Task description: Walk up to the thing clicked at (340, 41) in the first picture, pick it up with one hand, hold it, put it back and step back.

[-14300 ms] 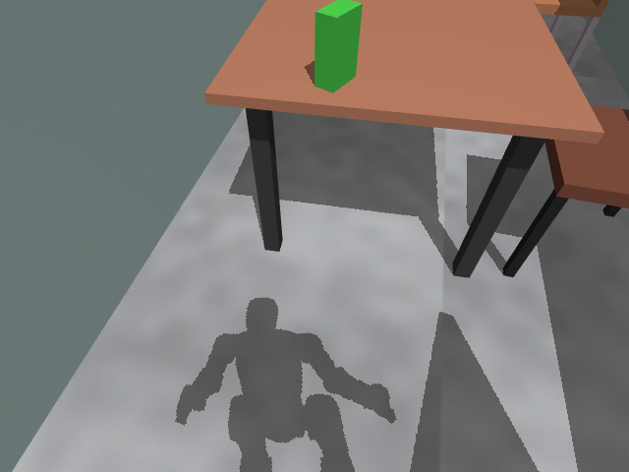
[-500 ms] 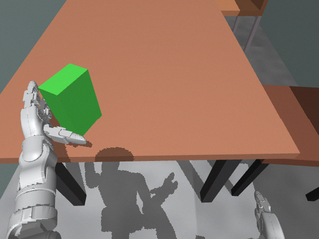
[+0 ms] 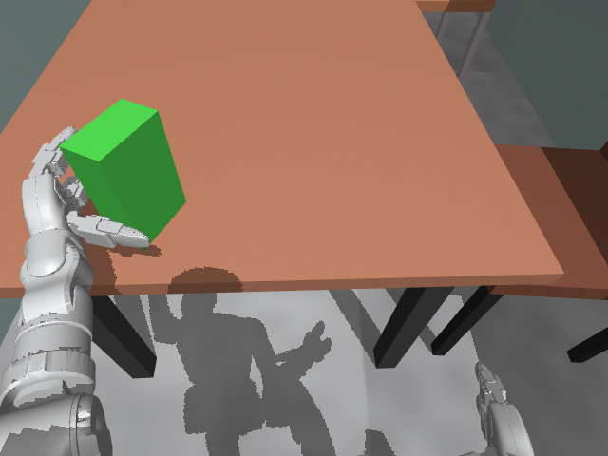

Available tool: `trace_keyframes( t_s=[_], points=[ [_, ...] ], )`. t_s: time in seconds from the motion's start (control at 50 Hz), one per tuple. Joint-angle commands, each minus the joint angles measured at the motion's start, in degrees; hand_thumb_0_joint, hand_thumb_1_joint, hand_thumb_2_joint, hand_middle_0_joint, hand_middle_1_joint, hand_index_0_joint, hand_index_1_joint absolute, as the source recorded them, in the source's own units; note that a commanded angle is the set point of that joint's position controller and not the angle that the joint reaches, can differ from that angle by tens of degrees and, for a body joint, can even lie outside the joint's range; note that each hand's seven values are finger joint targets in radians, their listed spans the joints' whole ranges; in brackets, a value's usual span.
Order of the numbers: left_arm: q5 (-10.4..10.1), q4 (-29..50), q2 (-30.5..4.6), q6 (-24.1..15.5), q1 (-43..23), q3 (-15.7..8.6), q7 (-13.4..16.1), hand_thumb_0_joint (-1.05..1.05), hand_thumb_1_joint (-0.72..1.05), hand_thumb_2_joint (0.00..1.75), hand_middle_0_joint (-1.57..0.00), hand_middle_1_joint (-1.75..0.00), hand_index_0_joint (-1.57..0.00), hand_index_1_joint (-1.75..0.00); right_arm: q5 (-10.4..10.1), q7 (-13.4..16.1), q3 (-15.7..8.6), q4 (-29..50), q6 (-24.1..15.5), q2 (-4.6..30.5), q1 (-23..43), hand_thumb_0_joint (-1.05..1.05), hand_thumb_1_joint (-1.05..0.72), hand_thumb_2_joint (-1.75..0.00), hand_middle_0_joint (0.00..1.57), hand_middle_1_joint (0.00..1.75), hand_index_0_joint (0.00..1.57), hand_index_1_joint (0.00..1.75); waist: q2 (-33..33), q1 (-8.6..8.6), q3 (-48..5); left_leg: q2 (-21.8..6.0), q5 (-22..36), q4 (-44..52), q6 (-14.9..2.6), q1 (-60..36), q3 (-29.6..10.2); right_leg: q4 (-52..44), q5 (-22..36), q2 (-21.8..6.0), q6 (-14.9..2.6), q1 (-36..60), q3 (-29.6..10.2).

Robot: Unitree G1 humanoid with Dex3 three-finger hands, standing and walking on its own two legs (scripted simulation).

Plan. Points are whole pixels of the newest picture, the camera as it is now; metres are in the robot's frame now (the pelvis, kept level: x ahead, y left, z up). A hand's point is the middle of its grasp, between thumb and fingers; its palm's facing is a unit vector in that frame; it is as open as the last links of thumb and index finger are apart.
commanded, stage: close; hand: left
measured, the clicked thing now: (133, 179) +0.48 +0.23 +0.08
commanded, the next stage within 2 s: settle in 1.16 s
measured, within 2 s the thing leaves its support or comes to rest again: leaves its support in 1.52 s
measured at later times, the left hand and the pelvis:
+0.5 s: hand (108, 188) +0.44 +0.24 +0.11, palm faces +0.32 -0.95 +0.03, open 14.5 cm; pelvis +0.02 +0.00 +0.00, yaw +0 degrees
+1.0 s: hand (101, 188) +0.43 +0.24 +0.11, palm faces +0.34 -0.94 +0.03, open 9.8 cm; pelvis +0.01 +0.00 +0.00, yaw +0 degrees
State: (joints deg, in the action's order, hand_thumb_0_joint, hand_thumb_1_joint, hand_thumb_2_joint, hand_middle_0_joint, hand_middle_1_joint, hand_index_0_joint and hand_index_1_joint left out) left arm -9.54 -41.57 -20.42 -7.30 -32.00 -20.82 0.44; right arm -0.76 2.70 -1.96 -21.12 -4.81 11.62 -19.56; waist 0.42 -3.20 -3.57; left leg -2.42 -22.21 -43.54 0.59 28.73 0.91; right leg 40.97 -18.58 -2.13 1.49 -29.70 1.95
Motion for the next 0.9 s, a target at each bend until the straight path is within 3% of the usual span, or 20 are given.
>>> trace_keyframes(
  t_s=[0.0,0.08,0.1,0.22,0.26,0.34,0.36,0.48,0.5,0.52,0.58,0.64,0.66,0.68,0.7,0.72,0.74,0.78,0.8,0.88],
  points=[
    [0.3,10.4,-14.0,-5.5,-27.0,-2.2,0.4,0.0,-0.6,0.05,-0.43,-0.18,-0.41,-0.2,0.3,0.6,-3.7,11.1,-3.2,8.0,4.3,0.0,0.48,-0.06,0.05,0.05,0.05,0.05,-3.9,-0.08,-20.4,1.2,15.7,5.4,-0.08,-7.1,-0.3,-3.4,12.8,1.9,-1.71,7.6,0.7],
    [1.0,7.6,-16.6,-6.2,-27.2,-3.9,1.0,0.0,-0.59,0.05,-0.42,-0.18,-0.4,-0.2,0.4,0.6,-4.4,10.0,-2.9,8.8,3.1,0.0,0.48,-0.06,0.05,0.05,0.05,0.05,-4.4,0.44,-18.9,1.2,13.3,5.8,0.04,-5.7,-0.6,-3.4,10.2,2.1,-1.94,6.1,0.8],
    [1.1,6.3,-15.1,-6.2,-26.7,-2.9,0.8,0.0,-0.61,0.05,-0.43,-0.2,-0.41,-0.21,0.4,0.5,-4.1,10.8,-3.0,8.4,2.4,0.0,0.48,-0.06,0.05,0.05,0.05,0.05,-3.6,-0.64,-19.5,0.9,14.3,5.6,0.05,-6.3,-0.7,-3.1,11.0,2.2,-2.01,6.0,0.9],
    [0.9,8.6,-14.4,-7.3,-30.4,-1.5,0.0,0.0,-0.57,0.14,-0.52,-0.29,-0.5,-0.31,0.5,-0.1,-2.0,9.8,-2.6,6.1,1.7,0.0,0.47,-0.06,0.05,0.05,0.05,0.05,-6.4,-0.22,-22.9,1.2,19.8,3.8,0.0,-6.8,-0.1,-1.8,15.4,2.1,-2.11,6.4,0.5],
    [0.8,10.8,-15.0,-7.2,-30.8,-1.5,0.0,0.0,-0.56,0.17,-0.55,-0.33,-0.53,-0.34,0.6,0.1,-3.8,11.3,-2.8,8.4,1.7,0.0,0.47,-0.06,0.05,0.05,0.05,0.05,-7.4,-0.35,-26.4,0.4,24.2,3.3,0.58,-10.8,-0.8,-1.3,16.6,2.4,-2.35,5.6,1.0],
    [0.1,12.4,-13.3,-6.0,-24.2,-1.5,-0.4,0.0,-0.53,0.21,-0.59,-0.37,-0.57,-0.39,0.2,-0.2,-4.2,11.0,-2.4,8.8,0.1,0.0,0.47,-0.06,0.05,0.05,0.05,0.05,-5.4,0.26,-25.6,0.4,28.9,2.6,0.48,-9.9,-0.7,-1.3,20.7,2.4,-2.21,8.2,1.2],
    [0.3,10.7,-12.7,-5.5,-22.3,-2.0,-0.2,0.0,-0.49,0.23,-0.61,-0.39,-0.59,-0.41,0.2,-0.4,-2.3,10.3,-2.1,6.6,0.1,0.0,0.47,-0.06,0.05,0.05,0.05,0.05,-5.4,1.0,-24.6,0.6,28.3,2.6,0.35,-8.8,-0.5,-1.3,20.5,2.2,-2.1,8.5,1.1],
    [0.5,15.8,-15.2,-4.4,-19.6,-4.9,0.9,0.0,-0.41,0.34,-0.71,-0.52,-0.7,-0.53,-0.3,0.1,-5.1,12.2,-0.6,8.7,0.3,0.0,0.47,-0.06,0.05,0.05,0.05,0.05,-2.4,1.12,-20.7,1.4,21.5,4.3,-0.52,-5.6,0.4,-2.2,18.5,1.8,-1.63,10.8,0.5],
    [0.2,15.4,-13.6,-4.5,-18.9,-4.3,0.8,0.0,-0.4,0.35,-0.72,-0.53,-0.72,-0.54,-0.4,-0.1,-4.4,10.8,-0.4,7.4,0.3,0.0,0.47,-0.06,0.05,0.05,0.05,0.05,-3.1,1.28,-17.3,1.5,20.5,4.7,-0.34,-5.0,0.4,-2.3,17.1,2.0,-1.73,9.3,0.6],
    [0.2,16.0,-12.7,-4.7,-20.1,-3.4,0.6,0.0,-0.41,0.37,-0.74,-0.55,-0.73,-0.57,-0.4,0.1,-5.1,11.8,-0.5,8.0,0.9,0.0,0.47,-0.06,0.05,0.05,0.05,0.05,-2.3,-0.03,-18.4,1.4,20.4,4.4,-0.57,-6.2,0.5,-2.6,17.4,2.0,-1.54,8.4,0.4],
    [0.6,15.7,-11.5,-4.9,-25.0,-1.1,0.0,0.0,-0.41,0.42,-0.8,-0.61,-0.78,-0.63,-0.4,0.2,-2.6,10.4,-0.7,5.3,0.8,0.0,0.47,-0.06,0.05,0.05,0.05,0.05,-4.4,-0.98,-17.7,1.5,20.3,4.3,-0.51,-7.0,0.5,-2.2,17.0,1.8,-1.55,6.3,0.2],
    [0.7,15.7,-14.7,-5.0,-27.6,-1.9,-0.1,0.0,-0.38,0.46,-0.83,-0.64,-0.81,-0.66,0.0,0.8,-5.2,10.7,-1.1,8.4,1.1,0.0,0.47,-0.06,0.05,0.05,0.05,0.05,-5.0,-1.64,-21.1,1.7,20.0,3.8,-0.59,-9.4,0.5,-2.6,17.4,1.6,-1.39,7.1,0.1],
    [1.0,16.0,-13.5,-4.8,-28.9,-0.2,-0.4,0.0,-0.35,0.46,-0.85,-0.64,-0.83,-0.66,0.1,0.7,-4.3,10.2,-1.2,7.9,0.3,0.0,0.47,-0.06,0.05,0.05,0.05,0.05,-5.8,-1.92,-21.9,1.5,20.5,3.7,-0.47,-10.3,0.4,-2.5,17.6,1.6,-1.51,6.5,0.1],
    [0.9,15.2,-12.7,-4.7,-28.7,0.3,-0.6,0.0,-0.34,0.49,-0.87,-0.67,-0.85,-0.69,0.1,0.4,-1.8,9.8,-1.2,5.0,0.4,0.0,0.47,-0.06,0.05,0.05,0.05,0.05,-6.8,-0.94,-21.1,1.7,20.4,3.7,-0.43,-9.4,0.6,-2.7,17.5,1.5,-1.54,6.7,0.2],
    [0.5,12.2,-12.5,-4.3,-25.9,-0.4,-0.7,0.0,-0.34,0.5,-0.88,-0.68,-0.86,-0.71,-0.1,0.7,-4.3,9.2,-1.3,7.4,0.4,0.0,0.47,-0.06,0.05,0.05,0.05,0.05,-5.8,-1.36,-20.4,1.6,20.3,3.9,-0.31,-9.8,0.5,-2.8,17.1,1.6,-1.56,6.3,0.4],
    [0.5,9.4,-12.6,-3.8,-22.9,-0.6,-0.9,0.0,-0.33,0.49,-0.89,-0.68,-0.87,-0.7,0.0,0.6,-3.7,7.2,-1.1,7.0,-1.6,0.0,0.47,-0.06,0.05,0.05,0.05,0.05,-5.6,-0.95,-19.3,1.3,21.4,4.1,-0.16,-8.9,0.2,-2.6,17.4,1.8,-1.75,6.2,0.8],
    [0.4,9.3,-9.2,-3.9,-23.0,1.7,-1.5,0.0,-0.3,0.51,-0.91,-0.7,-0.89,-0.72,0.0,0.1,-2.2,6.1,-1.1,5.3,-0.7,0.0,0.47,-0.06,0.05,0.05,0.05,0.05,-5.8,-0.91,-17.8,1.3,21.0,4.1,0.0,-8.0,0.1,-2.6,16.8,1.9,-1.83,4.7,0.8],
    [0.1,10.0,-11.0,-3.9,-22.2,0.3,-1.7,0.0,-0.23,0.56,-0.97,-0.75,-0.95,-0.77,0.0,0.2,-4.6,10.6,-1.6,8.7,2.6,0.0,0.48,-0.06,0.05,0.05,0.05,0.05,-4.6,-0.6,-21.0,1.1,21.5,3.9,-0.08,-8.7,-0.2,-2.6,16.9,2.0,-1.87,6.2,0.9],
    [0.0,10.1,-8.9,-3.8,-22.4,1.8,-1.7,0.0,-0.22,0.58,-0.99,-0.77,-0.97,-0.79,0.0,0.0,-3.0,9.7,-1.5,6.6,1.6,0.0,0.47,-0.06,0.05,0.05,0.05,0.05,-4.9,-0.18,-20.0,1.3,20.9,4.2,-0.02,-7.7,0.0,-2.6,16.7,1.9,-1.92,6.7,1.0],
    [-0.1,10.5,-8.6,-3.3,-17.6,0.5,-0.7,0.0,-0.16,0.63,-1.05,-0.84,-1.04,-0.85,-0.2,0.0,-4.8,10.0,-1.2,9.0,2.3,0.0,0.48,-0.06,0.05,0.05,0.05,0.05,-3.4,0.94,-19.2,0.7,20.4,5.1,0.39,-7.6,-0.6,-2.5,14.8,2.3,-2.26,5.9,1.5]
  ],
)
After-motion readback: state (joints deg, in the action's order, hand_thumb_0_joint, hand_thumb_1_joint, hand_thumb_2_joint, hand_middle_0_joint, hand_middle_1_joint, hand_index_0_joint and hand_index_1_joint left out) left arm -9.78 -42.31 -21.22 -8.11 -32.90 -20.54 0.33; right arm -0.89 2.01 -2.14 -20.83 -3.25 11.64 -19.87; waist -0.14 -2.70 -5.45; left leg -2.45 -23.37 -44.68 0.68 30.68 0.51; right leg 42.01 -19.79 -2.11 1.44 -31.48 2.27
